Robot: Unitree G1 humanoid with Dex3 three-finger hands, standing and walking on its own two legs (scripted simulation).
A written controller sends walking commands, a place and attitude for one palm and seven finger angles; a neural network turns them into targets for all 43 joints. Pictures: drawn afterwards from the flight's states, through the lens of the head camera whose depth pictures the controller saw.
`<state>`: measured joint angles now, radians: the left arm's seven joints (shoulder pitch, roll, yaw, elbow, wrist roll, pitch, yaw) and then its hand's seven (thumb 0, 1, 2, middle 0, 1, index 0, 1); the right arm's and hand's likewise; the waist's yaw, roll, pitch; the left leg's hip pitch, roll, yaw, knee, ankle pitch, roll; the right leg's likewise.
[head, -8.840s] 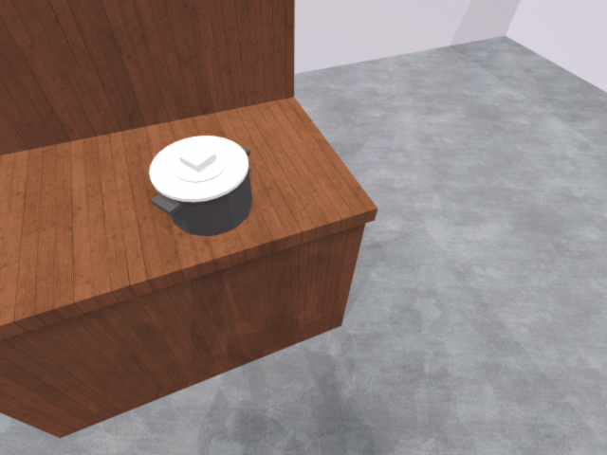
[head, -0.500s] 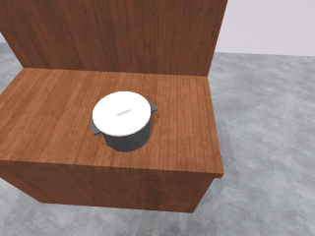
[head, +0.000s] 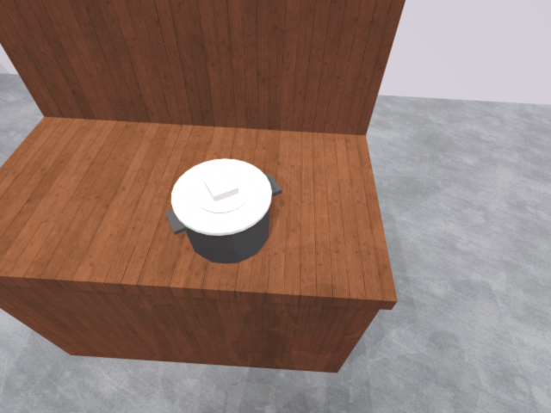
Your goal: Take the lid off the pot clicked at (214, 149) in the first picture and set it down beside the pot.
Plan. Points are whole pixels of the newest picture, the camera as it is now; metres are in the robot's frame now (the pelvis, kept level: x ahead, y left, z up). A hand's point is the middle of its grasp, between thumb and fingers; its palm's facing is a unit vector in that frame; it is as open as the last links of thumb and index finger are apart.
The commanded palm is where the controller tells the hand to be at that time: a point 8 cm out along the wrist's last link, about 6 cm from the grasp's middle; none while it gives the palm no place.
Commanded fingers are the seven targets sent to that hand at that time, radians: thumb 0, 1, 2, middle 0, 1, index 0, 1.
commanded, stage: look again from close up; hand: left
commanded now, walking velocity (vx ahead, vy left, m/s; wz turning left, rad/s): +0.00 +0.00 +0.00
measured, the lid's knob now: (221, 185) +0.49 +0.14 +0.02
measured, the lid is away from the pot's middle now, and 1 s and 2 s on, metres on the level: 0.00 0.00 0.00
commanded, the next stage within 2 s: lift the closed hand beside the body in 0.02 s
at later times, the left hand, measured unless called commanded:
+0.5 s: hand out of the picture +0.12 +0.19 -0.08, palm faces +0.22 -0.95 -0.24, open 4.7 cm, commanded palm +0.07 +0.25 -0.06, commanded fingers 0.00 0.90 0.90 -1.08 -1.26 -1.08 -1.26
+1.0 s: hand out of the picture +0.13 +0.24 -0.05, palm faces +0.28 -0.87 -0.40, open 3.1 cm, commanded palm +0.08 +0.27 -0.01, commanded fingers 0.00 0.90 0.90 -1.30 -1.50 -1.30 -1.50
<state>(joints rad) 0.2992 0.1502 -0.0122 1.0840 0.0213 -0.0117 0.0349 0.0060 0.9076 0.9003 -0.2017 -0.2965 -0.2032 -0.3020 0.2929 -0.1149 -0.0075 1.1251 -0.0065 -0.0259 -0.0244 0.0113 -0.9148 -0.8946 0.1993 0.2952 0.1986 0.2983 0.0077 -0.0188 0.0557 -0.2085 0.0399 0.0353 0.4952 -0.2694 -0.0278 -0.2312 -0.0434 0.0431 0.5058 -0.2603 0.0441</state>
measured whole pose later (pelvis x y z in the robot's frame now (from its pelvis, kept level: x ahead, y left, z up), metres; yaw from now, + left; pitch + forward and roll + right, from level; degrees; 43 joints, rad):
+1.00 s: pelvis +0.02 +0.00 -0.02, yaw +3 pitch +2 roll +0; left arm 0.59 0.23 0.12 0.03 0.01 0.02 0.11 0.02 0.90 0.90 -1.28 -1.48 -1.28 -1.49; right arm 0.24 -0.18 -0.01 0.64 0.01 -0.17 -0.09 0.02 -0.90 -0.89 0.20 0.30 0.20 0.30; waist 0.03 0.04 -0.02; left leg -0.35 0.02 -0.02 0.68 -0.37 -0.02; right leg -0.33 -0.07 -0.01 0.67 -0.37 0.05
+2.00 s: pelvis +0.01 -0.01 -0.01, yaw +2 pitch +2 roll +0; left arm 0.52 0.58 0.11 -0.39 0.79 0.10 0.04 0.01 0.71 0.95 -1.22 -1.30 -1.22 -1.30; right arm 0.12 -0.27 0.00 0.58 -0.01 0.04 -0.03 0.02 -0.90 -0.89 0.20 0.30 0.20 0.30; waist 0.09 0.11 -0.03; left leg -0.29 0.04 -0.01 0.57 -0.31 -0.04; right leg -0.29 -0.04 0.00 0.58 -0.31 0.03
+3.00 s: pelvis -0.01 +0.01 +0.00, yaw +3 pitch +0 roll +0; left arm -0.09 0.58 -0.07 0.02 0.83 0.04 -0.25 0.00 -0.26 1.33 -0.83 -0.08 -0.83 -0.09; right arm 0.12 -0.28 0.01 0.58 0.04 0.08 -0.02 0.01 -0.90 -0.89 0.20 0.30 0.20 0.30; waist 0.04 0.11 0.03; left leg -0.23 0.00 0.00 0.43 -0.21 -0.01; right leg -0.22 -0.08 0.00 0.43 -0.21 0.06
